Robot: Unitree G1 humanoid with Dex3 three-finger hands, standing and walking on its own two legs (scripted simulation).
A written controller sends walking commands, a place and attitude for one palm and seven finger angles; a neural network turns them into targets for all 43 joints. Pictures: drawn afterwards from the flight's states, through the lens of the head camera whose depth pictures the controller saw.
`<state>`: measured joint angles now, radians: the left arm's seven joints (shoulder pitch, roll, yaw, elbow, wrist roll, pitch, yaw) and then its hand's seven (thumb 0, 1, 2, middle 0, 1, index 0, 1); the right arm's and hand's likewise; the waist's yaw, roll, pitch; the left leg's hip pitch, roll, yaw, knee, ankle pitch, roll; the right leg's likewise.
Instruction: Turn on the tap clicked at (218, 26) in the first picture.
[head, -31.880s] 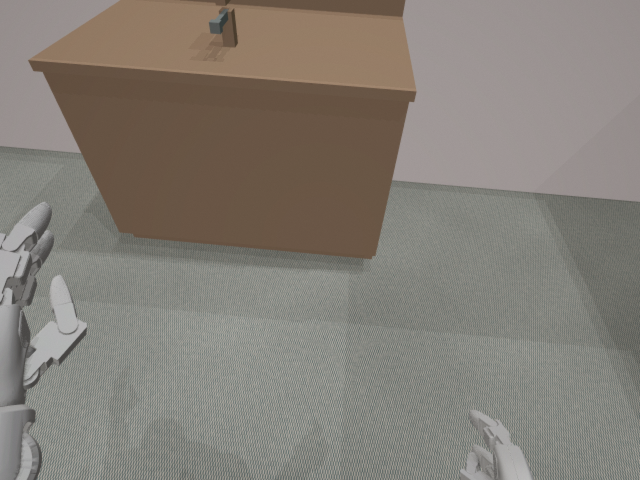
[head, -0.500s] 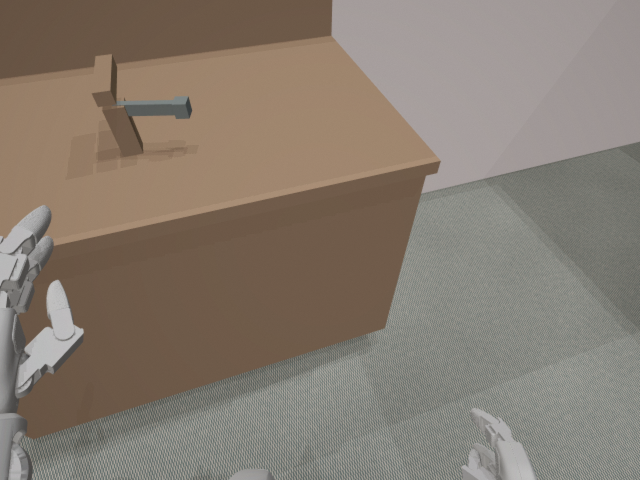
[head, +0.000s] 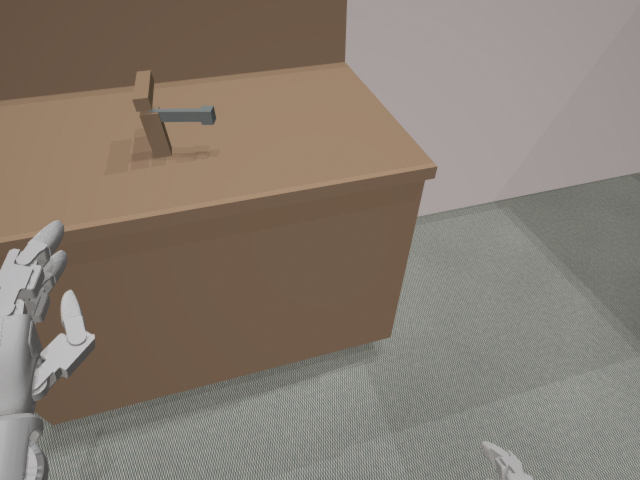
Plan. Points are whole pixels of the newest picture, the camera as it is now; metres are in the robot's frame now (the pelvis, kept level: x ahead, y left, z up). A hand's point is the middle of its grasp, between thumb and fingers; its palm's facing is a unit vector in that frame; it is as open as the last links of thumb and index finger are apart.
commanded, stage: stop stepping back and stand still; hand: left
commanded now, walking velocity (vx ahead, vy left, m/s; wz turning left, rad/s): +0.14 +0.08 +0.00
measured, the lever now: (207, 115) +0.75 +0.27 +0.11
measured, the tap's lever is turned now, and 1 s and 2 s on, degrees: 74 74 74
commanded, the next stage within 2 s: stand and check the lever's angle in 0.12 s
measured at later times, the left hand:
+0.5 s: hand (102, 317) +0.23 +0.22 +0.17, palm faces +0.39 -0.84 -0.38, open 7.4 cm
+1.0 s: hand (123, 250) +0.32 +0.24 +0.17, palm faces +0.40 -0.85 -0.34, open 7.4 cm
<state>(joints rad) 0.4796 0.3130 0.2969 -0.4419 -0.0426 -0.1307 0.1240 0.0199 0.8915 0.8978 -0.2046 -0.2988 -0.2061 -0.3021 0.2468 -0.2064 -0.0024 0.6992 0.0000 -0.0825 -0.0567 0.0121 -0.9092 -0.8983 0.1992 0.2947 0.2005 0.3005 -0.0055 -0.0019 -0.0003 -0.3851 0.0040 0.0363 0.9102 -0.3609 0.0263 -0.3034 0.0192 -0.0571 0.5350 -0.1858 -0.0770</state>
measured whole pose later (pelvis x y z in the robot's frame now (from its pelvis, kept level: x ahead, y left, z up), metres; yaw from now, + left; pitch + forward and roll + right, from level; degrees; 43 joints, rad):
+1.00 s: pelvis +0.09 +0.01 -0.01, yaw -2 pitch -1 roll +0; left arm 0.45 0.35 0.35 -0.52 -0.06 -0.12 0.17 0.02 0.89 0.90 -0.21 -0.30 -0.21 -0.30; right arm 0.21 -0.21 0.01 0.62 0.01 -0.04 -0.06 0.01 -0.91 -0.90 0.20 0.29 0.20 0.30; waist 0.00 -0.02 0.00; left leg -0.20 0.00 0.07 0.65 -0.46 0.02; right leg -0.26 0.03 0.00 0.75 -0.43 -0.04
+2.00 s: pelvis +0.22 +0.00 +0.01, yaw -4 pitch +0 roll -1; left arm 0.35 0.45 0.35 -0.45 -0.01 -0.10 0.11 0.02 0.89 0.90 -0.21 -0.30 -0.21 -0.30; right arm 0.20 -0.19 0.00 0.59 -0.01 -0.10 -0.09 0.01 -0.91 -0.90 0.20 0.29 0.20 0.30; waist 0.06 0.02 0.05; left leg -0.27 0.06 0.05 0.50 -0.20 0.00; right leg -0.23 0.02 -0.09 0.41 -0.17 -0.03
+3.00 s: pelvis +0.25 +0.04 +0.01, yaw -5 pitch -1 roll -1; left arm 0.40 0.34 0.34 -0.45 -0.04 -0.17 0.12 0.02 0.89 0.90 -0.20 -0.30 -0.21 -0.30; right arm 0.20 -0.20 0.02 0.57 0.00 -0.10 -0.03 0.01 -0.91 -0.90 0.20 0.29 0.20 0.30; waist 0.04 -0.02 0.06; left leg -0.19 0.00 0.07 0.44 -0.23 0.05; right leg -0.16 -0.01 -0.02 0.36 -0.18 0.02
